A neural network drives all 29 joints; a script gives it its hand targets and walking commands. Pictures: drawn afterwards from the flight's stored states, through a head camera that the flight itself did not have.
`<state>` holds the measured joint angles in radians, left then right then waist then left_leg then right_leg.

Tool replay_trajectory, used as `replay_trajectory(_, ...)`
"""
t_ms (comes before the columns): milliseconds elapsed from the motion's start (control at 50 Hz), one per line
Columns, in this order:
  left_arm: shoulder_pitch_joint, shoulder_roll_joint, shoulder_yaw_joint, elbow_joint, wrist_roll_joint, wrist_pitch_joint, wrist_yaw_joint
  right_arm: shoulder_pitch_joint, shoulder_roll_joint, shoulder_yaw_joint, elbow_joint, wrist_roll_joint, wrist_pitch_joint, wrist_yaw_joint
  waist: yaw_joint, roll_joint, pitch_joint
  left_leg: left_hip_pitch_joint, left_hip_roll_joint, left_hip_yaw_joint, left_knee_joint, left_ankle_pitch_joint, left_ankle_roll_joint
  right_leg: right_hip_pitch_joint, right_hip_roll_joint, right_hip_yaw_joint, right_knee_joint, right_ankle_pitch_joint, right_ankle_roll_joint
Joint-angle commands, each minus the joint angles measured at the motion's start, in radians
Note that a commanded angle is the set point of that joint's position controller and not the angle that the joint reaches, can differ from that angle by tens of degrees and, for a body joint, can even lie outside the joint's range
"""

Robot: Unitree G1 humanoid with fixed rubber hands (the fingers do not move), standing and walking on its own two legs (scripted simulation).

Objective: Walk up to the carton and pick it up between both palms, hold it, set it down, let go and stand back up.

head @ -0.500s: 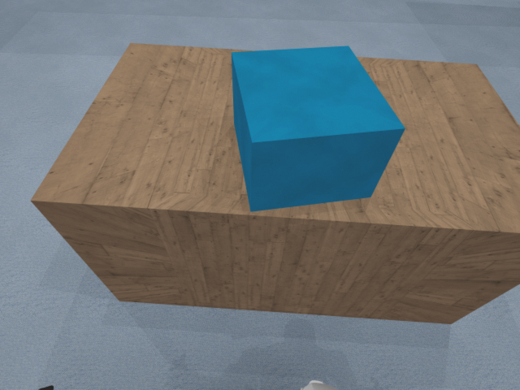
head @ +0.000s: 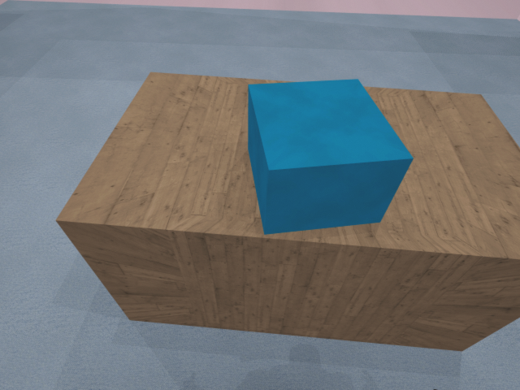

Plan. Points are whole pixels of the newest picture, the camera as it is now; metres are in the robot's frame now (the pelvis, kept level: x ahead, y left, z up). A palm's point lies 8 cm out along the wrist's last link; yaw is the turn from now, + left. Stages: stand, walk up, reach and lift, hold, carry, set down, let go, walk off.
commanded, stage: walk up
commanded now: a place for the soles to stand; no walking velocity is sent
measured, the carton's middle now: (313, 152) +0.66 -0.10 -0.03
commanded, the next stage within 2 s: none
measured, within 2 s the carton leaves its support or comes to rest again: neither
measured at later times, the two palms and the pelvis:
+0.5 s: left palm out of the picture +0.12 +0.29 -0.10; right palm out of the picture +0.04 -0.38 -0.09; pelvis +0.03 -0.05 +0.00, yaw -3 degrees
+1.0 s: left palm (160, 367) +0.19 +0.18 -0.12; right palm out of the picture +0.20 -0.44 -0.11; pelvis +0.14 -0.13 -0.01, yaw -1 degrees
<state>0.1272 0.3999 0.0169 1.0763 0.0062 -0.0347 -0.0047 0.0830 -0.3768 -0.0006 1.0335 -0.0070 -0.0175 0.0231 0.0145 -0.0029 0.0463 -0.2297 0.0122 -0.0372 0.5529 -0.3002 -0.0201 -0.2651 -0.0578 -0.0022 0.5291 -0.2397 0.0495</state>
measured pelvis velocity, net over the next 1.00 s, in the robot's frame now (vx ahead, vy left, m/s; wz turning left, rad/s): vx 0.14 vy -0.13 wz -0.02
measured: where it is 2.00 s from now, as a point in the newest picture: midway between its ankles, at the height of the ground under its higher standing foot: outside the picture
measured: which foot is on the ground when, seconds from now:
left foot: down 0.00-0.60, up 0.62-1.00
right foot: down 0.00-0.34, up 0.36-0.56, down 0.58-1.00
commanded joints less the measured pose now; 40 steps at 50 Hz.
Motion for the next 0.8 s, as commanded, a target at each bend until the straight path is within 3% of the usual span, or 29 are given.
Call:
replay_trajectory(0, -0.060, 0.197, 0.037, -0.049, -0.004, -0.023, 0.015, -0.047, -0.225, -0.057, -0.035, 0.003, -0.019, -0.018, -0.016, 0.003, -0.123, 0.038, 0.095, -0.056, -0.125, 0.244, 0.062, 0.103, -0.076, 0.050, -0.084, 0.215, -0.083)
replay_trajectory(260, -0.110, 0.195, 0.027, -0.010, 0.002, -0.016, 0.013, -0.081, -0.211, -0.052, 0.005, -0.003, -0.006, -0.014, -0.013, 0.003, -0.088, 0.072, 0.093, -0.039, -0.219, 0.216, 0.041, 0.139, -0.080, 0.037, -0.174, 0.180, -0.060)
replay_trajectory(280, -0.084, 0.254, 0.078, -0.074, 0.036, 0.016, -0.026, 0.063, -0.320, -0.103, 0.019, -0.001, -0.033, -0.026, -0.042, -0.066, -0.112, 0.160, 0.118, -0.091, -0.215, -0.135, 0.103, 0.031, -0.001, -0.001, -0.060, -0.189, -0.089)
replay_trajectory(300, -0.138, 0.243, 0.081, -0.095, 0.045, 0.033, -0.043, 0.146, -0.374, -0.127, 0.040, -0.009, -0.041, -0.035, -0.091, 0.035, -0.035, 0.261, 0.203, -0.224, -0.303, -0.351, 0.148, -0.201, 0.019, -0.031, 0.061, -0.287, -0.076)
replay_trajectory(320, -0.164, 0.239, 0.087, -0.121, 0.050, 0.047, -0.055, 0.184, -0.411, -0.149, 0.042, -0.013, -0.046, -0.044, -0.118, 0.125, 0.030, 0.309, 0.326, -0.381, -0.393, -0.455, 0.207, -0.385, 0.003, -0.006, 0.251, -0.268, -0.065)
replay_trajectory(340, -0.158, 0.239, 0.095, -0.141, 0.056, 0.053, -0.061, 0.175, -0.418, -0.155, 0.020, -0.015, -0.056, -0.052, -0.105, 0.089, 0.051, 0.285, 0.385, -0.435, -0.402, -0.441, 0.245, -0.449, -0.030, 0.075, 0.338, -0.240, -0.070)
replay_trajectory(380, -0.111, 0.228, 0.104, -0.148, 0.053, 0.051, -0.068, 0.153, -0.380, -0.156, -0.018, -0.015, -0.070, -0.058, -0.067, 0.068, 0.065, 0.233, 0.391, -0.405, -0.374, -0.317, 0.267, -0.440, -0.077, 0.110, 0.386, -0.193, -0.064)
replay_trajectory(420, -0.075, 0.218, 0.107, -0.163, 0.044, 0.046, -0.081, 0.111, -0.351, -0.155, -0.056, -0.019, -0.078, -0.057, -0.037, 0.110, 0.052, 0.220, 0.340, -0.263, -0.352, -0.173, 0.245, -0.384, -0.099, 0.102, 0.333, -0.186, -0.048)
replay_trajectory(480, -0.068, 0.194, 0.111, -0.196, 0.032, 0.043, -0.099, 0.091, -0.342, -0.155, -0.097, -0.025, -0.081, -0.055, -0.021, 0.180, 0.038, 0.130, 0.281, -0.082, -0.263, 0.056, 0.223, -0.214, -0.083, 0.025, 0.183, -0.173, -0.044)
replay_trajectory(500, -0.036, 0.196, 0.117, -0.192, 0.030, 0.041, -0.100, 0.076, -0.343, -0.153, -0.110, -0.023, -0.079, -0.053, 0.000, 0.204, 0.024, 0.066, 0.256, -0.037, -0.217, 0.128, 0.200, -0.100, -0.064, -0.005, 0.126, -0.135, -0.049)
replay_trajectory(520, 0.036, 0.196, 0.124, -0.167, 0.028, 0.040, -0.099, 0.053, -0.333, -0.148, -0.125, -0.017, -0.075, -0.053, 0.041, 0.167, 0.000, -0.021, 0.232, 0.011, -0.140, 0.179, 0.171, 0.059, -0.037, -0.055, 0.058, -0.035, -0.051)
replay_trajectory(540, 0.153, 0.215, 0.140, -0.127, 0.030, 0.039, -0.094, 0.057, -0.304, -0.140, -0.136, -0.015, -0.067, -0.053, 0.092, 0.083, -0.040, -0.099, 0.195, 0.044, 0.006, 0.174, 0.141, 0.235, 0.004, -0.096, 0.039, 0.041, -0.053)
replay_trajectory(560, 0.282, 0.265, 0.165, -0.090, 0.039, 0.037, -0.079, 0.108, -0.253, -0.124, -0.146, -0.015, -0.059, -0.053, 0.143, -0.101, -0.106, -0.202, 0.131, 0.085, 0.267, 0.120, 0.112, 0.415, 0.028, -0.089, 0.037, -0.015, -0.059)
replay_trajectory(580, 0.372, 0.335, 0.187, -0.086, 0.051, 0.035, -0.062, 0.139, -0.178, -0.098, -0.166, -0.014, -0.058, -0.055, 0.189, -0.370, -0.119, -0.377, 0.006, 0.113, 0.514, -0.269, 0.077, 0.468, -0.124, 0.121, -0.104, -0.229, -0.102)
replay_trajectory(600, 0.276, 0.379, 0.182, -0.146, 0.041, 0.030, -0.056, 0.149, -0.184, -0.098, -0.184, -0.005, -0.049, -0.067, 0.141, -0.391, -0.088, -0.433, -0.052, 0.010, 0.655, -0.379, 0.057, 0.310, -0.289, 0.504, -0.331, -0.566, -0.188)
replay_trajectory(620, 0.187, 0.373, 0.178, -0.193, 0.025, 0.032, -0.061, 0.143, -0.279, -0.120, -0.167, -0.005, -0.041, -0.069, 0.108, -0.263, -0.014, -0.392, 0.002, -0.031, 0.694, -0.318, 0.067, 0.161, -0.339, 0.590, -0.397, -0.672, -0.268)
replay_trajectory(640, 0.137, 0.344, 0.168, -0.219, 0.019, 0.029, -0.059, 0.158, -0.288, -0.120, -0.155, -0.002, -0.042, -0.061, 0.073, -0.185, 0.048, -0.361, 0.043, -0.026, 0.693, -0.252, 0.069, 0.065, -0.338, 0.539, -0.387, -0.607, -0.289)
replay_trajectory(660, 0.109, 0.311, 0.155, -0.225, 0.012, 0.018, -0.055, 0.208, -0.283, -0.119, -0.137, 0.007, -0.042, -0.051, 0.034, -0.125, 0.073, -0.336, 0.068, -0.036, 0.654, -0.177, 0.065, 0.037, -0.294, 0.421, -0.355, -0.505, -0.272)
replay_trajectory(680, 0.090, 0.287, 0.142, -0.228, 0.010, 0.007, -0.047, 0.261, -0.269, -0.118, -0.111, 0.011, -0.041, -0.042, 0.004, -0.104, 0.083, -0.314, 0.083, -0.036, 0.614, -0.129, 0.063, 0.027, -0.257, 0.322, -0.323, -0.421, -0.256)
replay_trajectory(700, 0.090, 0.265, 0.133, -0.225, 0.003, -0.003, -0.037, 0.291, -0.254, -0.114, -0.101, 0.006, -0.039, -0.034, -0.016, -0.077, 0.079, -0.279, 0.078, -0.047, 0.562, -0.088, 0.061, 0.004, -0.231, 0.263, -0.310, -0.349, -0.231)
replay_trajectory(780, 0.142, 0.259, 0.114, -0.214, 0.001, -0.045, -0.006, 0.241, -0.218, -0.106, -0.136, -0.002, -0.015, -0.021, 0.001, 0.006, 0.094, -0.227, 0.061, -0.084, 0.455, -0.060, 0.037, -0.024, -0.291, 0.201, -0.282, 0.058, -0.281)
